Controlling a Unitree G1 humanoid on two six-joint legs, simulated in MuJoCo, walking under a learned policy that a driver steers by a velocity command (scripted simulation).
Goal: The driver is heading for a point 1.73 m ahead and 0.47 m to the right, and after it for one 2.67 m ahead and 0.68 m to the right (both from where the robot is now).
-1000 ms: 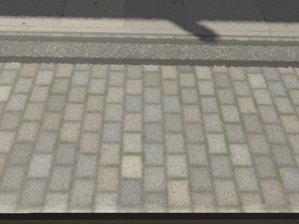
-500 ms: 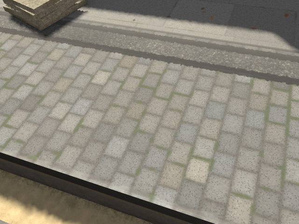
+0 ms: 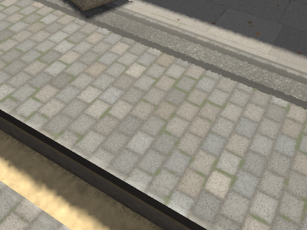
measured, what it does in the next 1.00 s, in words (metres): walks ahead: right foot, then left foot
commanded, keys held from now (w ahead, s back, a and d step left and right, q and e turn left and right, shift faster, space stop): no key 0.22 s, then w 0.60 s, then w+e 0.18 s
